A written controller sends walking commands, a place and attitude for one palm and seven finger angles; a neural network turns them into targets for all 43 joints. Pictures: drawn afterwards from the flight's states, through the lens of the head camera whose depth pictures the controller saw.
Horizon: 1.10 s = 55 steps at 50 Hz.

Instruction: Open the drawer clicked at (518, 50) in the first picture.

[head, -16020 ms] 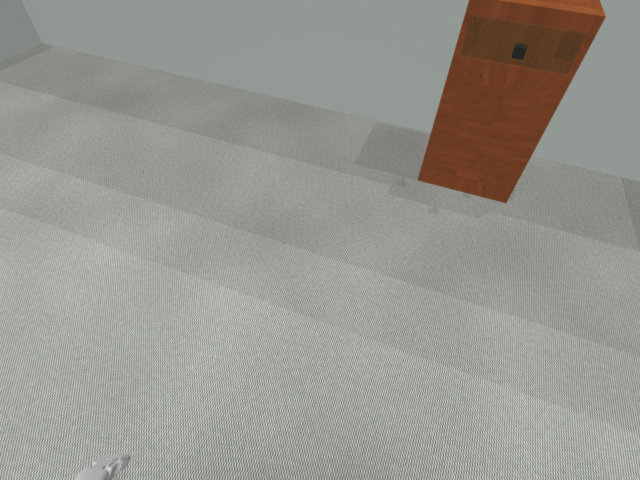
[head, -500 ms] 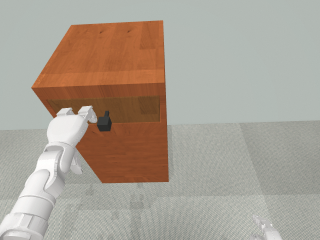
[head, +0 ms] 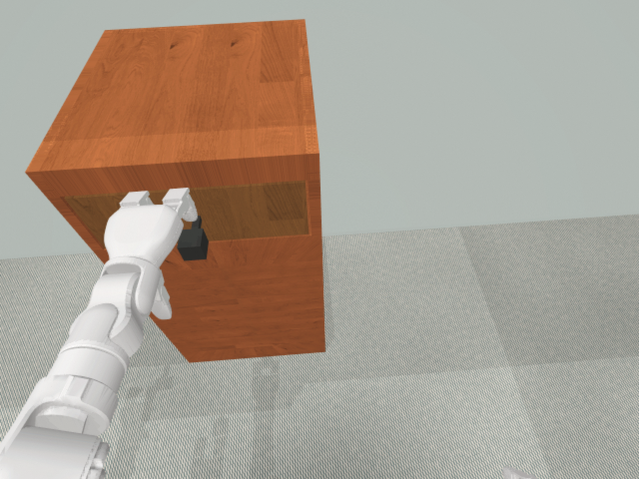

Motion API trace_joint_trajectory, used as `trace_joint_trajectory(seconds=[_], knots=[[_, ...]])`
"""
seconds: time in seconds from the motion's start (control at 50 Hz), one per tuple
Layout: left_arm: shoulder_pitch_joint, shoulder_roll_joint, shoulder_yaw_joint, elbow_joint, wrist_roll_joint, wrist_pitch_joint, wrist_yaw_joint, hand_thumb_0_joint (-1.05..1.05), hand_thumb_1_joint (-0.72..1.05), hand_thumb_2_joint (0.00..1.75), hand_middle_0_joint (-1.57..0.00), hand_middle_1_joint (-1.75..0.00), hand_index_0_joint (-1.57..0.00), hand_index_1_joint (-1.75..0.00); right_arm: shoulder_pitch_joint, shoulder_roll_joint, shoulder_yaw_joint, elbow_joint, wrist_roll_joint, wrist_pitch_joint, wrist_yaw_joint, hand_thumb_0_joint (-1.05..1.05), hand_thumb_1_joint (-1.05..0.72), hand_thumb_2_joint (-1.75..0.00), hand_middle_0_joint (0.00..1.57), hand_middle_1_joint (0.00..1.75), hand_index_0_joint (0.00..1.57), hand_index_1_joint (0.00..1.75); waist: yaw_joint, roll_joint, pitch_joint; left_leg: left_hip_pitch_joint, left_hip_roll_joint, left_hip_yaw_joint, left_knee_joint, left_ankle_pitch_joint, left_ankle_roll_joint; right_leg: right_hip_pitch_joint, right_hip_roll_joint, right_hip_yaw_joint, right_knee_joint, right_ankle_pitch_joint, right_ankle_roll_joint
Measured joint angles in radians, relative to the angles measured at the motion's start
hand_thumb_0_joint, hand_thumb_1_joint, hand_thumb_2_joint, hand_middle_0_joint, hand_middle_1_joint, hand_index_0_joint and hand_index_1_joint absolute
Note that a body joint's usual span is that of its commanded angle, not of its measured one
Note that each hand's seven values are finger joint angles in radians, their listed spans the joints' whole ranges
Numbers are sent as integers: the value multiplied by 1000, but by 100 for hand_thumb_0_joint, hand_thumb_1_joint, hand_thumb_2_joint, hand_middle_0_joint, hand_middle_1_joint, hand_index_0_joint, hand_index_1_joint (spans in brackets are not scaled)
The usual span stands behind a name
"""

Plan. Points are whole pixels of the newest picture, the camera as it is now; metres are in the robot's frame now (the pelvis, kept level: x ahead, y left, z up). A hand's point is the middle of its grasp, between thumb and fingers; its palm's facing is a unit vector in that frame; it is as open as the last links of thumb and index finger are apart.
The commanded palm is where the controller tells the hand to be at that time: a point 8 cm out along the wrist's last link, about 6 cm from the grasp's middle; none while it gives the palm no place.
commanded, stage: move the hooked fingers above the handle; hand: left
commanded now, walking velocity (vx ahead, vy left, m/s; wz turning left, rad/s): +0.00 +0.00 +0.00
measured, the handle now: (194, 235) +0.49 +0.24 -0.05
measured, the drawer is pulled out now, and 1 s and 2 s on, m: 0.00 0.00 0.00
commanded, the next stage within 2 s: lower the fingers behind the handle in 1.22 s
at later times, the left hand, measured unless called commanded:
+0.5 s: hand (172, 237) +0.44 +0.24 +0.02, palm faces -0.04 -0.01 -1.00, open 13.9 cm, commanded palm +0.42 +0.25 +0.07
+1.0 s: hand (170, 235) +0.45 +0.25 +0.01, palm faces -0.05 -0.02 -1.00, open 13.9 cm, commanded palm +0.42 +0.25 +0.07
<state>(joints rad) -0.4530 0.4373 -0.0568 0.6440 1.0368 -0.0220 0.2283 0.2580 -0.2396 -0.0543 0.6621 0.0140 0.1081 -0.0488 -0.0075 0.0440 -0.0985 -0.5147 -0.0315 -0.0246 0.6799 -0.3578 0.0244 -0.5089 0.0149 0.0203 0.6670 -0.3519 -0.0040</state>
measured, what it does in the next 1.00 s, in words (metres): stands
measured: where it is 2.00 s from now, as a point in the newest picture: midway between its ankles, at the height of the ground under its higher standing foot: outside the picture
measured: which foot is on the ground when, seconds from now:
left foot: down 0.00-1.00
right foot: down 0.00-1.00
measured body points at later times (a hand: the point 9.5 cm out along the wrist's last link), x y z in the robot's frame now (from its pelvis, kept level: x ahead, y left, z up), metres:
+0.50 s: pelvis -0.01 +0.00 -0.01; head +0.07 -0.01 +0.43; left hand +0.43 +0.24 +0.07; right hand +0.04 -0.28 -0.14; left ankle -0.02 +0.11 -0.72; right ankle -0.02 -0.12 -0.72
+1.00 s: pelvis +0.00 +0.00 -0.01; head +0.08 -0.01 +0.43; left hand +0.44 +0.25 +0.06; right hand +0.02 -0.28 -0.14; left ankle -0.02 +0.11 -0.72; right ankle -0.02 -0.12 -0.72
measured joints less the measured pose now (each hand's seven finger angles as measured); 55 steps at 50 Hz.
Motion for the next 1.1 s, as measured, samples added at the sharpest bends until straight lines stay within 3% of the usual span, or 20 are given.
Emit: trace_joint_trajectory(seconds=[0.12, 0.22, 0.44, 0.64, 0.84, 1.1], knots=[[-80, 0, 6, 101, 26, 11, 52, 0, -49, 30, -32, -120, -32, -120, 9, -1, -3, 6, -3, 1, 12, 0, -90, -90, 20, 30, 20, 30, -12, -2, -8, -43, -1, 1, 27, -7, 3, -41, 0, 1, 21, -5, 3], [-118, 3, 6, 166, 26, 32, 55, 0, -49, 30, -32, -120, -32, -120, 28, -3, -7, 10, -5, 6, 20, 0, -90, -90, 20, 30, 20, 30, -21, 2, -16, -68, 2, 4, 35, -8, 3, -64, 3, 2, 25, -2, 4], [-178, 26, 32, 260, 51, -21, 78, 0, -49, 30, -32, -120, -32, -120, 61, -8, -12, 24, -13, 11, 20, 0, -90, -90, 20, 30, 20, 30, -49, -3, -28, -116, 12, 0, 67, -18, -2, -110, 13, -2, 50, -7, -2], [-250, 72, 74, 364, 46, -13, 87, 0, -49, 30, -32, -120, -32, -120, 72, -19, -10, 34, -18, 12, 22, 0, -90, -90, 20, 30, 20, 30, -78, -1, -33, -181, 23, 2, 94, -21, -7, -175, 25, 0, 72, -4, -6], [-223, 73, 73, 336, 41, -54, 83, 0, -49, 30, -32, -120, -32, -120, 95, -19, -18, 46, -19, 21, 21, 0, -90, -90, 20, 30, 20, 30, -75, 3, -48, -177, 26, 3, 94, -28, -6, -168, 28, 1, 63, -5, -5], [-219, 68, 69, 336, 42, -29, 102, 0, -49, 30, -32, -120, -32, -120, 66, -11, -11, 32, -18, 20, 27, 0, -90, -90, 20, 30, 20, 30, -67, 5, -48, -170, 22, 4, 91, -28, -1, -159, 23, 2, 56, -4, 1]])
